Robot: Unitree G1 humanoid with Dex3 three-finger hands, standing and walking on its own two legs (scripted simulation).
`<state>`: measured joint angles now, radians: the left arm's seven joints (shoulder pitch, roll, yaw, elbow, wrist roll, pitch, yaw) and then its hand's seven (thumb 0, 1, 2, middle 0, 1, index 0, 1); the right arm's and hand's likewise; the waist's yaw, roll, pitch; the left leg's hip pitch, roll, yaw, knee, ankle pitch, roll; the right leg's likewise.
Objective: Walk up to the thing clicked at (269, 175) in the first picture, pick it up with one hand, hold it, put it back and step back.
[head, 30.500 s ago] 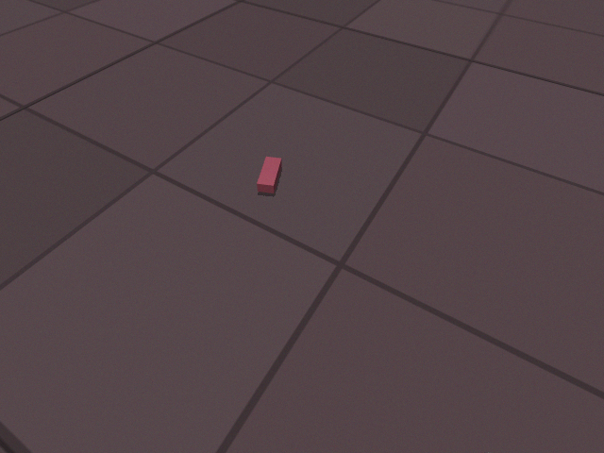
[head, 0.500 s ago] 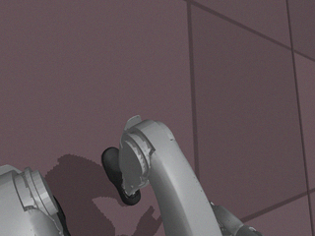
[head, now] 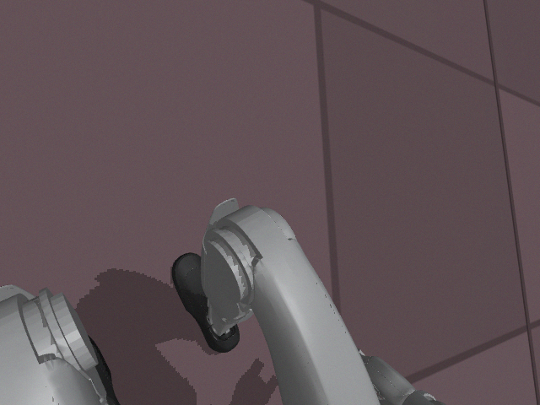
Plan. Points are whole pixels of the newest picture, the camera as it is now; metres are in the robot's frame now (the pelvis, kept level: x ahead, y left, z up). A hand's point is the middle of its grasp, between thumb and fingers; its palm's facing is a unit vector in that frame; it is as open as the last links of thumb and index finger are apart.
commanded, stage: withdraw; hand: left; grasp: from above
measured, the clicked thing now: out of the picture +0.48 +0.29 -0.29
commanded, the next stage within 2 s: home in 0.82 s
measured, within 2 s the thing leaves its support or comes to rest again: neither
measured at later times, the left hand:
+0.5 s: hand out of the picture +0.49 +0.32 -0.09, palm faces -0.39 -0.10 -0.92, open 14.0 cm
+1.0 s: hand out of the picture +0.47 +0.30 -0.16, palm faces -0.44 -0.09 -0.89, open 13.8 cm
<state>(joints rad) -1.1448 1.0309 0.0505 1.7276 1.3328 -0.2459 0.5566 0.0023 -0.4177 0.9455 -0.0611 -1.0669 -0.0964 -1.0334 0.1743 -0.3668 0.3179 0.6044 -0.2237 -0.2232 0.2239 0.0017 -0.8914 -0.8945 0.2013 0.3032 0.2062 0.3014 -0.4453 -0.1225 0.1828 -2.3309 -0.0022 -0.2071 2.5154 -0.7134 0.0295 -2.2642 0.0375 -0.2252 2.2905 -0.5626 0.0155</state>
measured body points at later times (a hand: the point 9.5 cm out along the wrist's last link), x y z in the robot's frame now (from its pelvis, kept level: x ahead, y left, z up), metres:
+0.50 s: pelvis +0.01 +0.00 +0.05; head +0.23 +0.09 +0.42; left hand +0.50 +0.32 -0.04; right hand +0.08 -0.26 -0.05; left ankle +0.07 +0.11 -0.28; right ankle +0.13 -0.10 -0.28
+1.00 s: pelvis +0.00 -0.01 +0.02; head +0.26 +0.09 +0.38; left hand +0.49 +0.31 -0.11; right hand +0.04 -0.27 -0.06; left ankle +0.07 +0.11 -0.28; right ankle +0.13 -0.10 -0.28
